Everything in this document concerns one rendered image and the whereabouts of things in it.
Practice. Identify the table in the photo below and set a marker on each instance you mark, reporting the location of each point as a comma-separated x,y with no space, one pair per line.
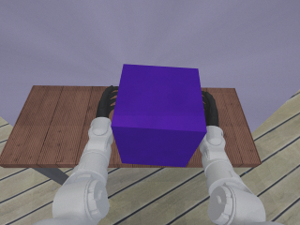
51,131

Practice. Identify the left robot forearm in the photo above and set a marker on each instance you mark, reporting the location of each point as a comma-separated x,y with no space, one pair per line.
96,154

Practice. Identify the right robot upper arm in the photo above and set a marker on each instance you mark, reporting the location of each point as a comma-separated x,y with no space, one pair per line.
232,206

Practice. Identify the carton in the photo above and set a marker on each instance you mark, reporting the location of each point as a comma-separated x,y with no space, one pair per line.
158,117

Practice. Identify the right robot hand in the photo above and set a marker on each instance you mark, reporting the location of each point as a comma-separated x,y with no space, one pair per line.
210,110

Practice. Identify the left robot hand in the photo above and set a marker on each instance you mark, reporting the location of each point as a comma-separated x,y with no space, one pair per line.
104,106

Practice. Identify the right robot forearm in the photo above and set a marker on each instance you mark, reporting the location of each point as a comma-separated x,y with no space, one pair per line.
216,165

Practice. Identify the left robot upper arm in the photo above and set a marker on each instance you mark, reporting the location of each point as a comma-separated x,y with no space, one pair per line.
81,203

